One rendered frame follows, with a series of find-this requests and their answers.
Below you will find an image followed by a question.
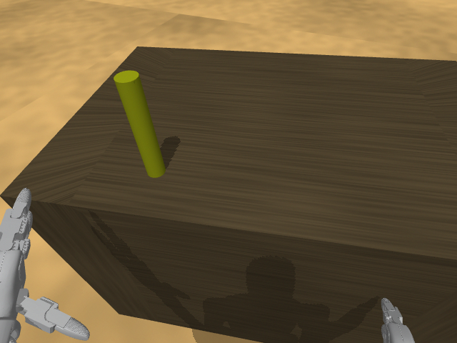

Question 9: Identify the can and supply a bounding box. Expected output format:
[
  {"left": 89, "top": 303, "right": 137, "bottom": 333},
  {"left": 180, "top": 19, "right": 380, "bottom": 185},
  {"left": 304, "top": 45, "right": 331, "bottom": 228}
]
[{"left": 114, "top": 71, "right": 166, "bottom": 178}]

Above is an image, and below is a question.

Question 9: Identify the left robot arm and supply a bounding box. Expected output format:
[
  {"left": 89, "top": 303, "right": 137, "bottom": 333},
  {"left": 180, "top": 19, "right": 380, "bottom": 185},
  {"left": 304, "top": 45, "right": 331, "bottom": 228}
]
[{"left": 0, "top": 317, "right": 21, "bottom": 343}]

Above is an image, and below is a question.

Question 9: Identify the left robot hand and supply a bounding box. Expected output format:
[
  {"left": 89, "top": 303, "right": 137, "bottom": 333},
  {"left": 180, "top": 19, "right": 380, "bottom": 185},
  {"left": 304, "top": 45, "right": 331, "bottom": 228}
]
[{"left": 0, "top": 188, "right": 90, "bottom": 341}]

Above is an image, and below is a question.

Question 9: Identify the right robot hand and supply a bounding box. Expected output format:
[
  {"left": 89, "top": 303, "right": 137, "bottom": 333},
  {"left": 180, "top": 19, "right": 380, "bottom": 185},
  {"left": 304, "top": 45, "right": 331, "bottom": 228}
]
[{"left": 381, "top": 298, "right": 415, "bottom": 343}]

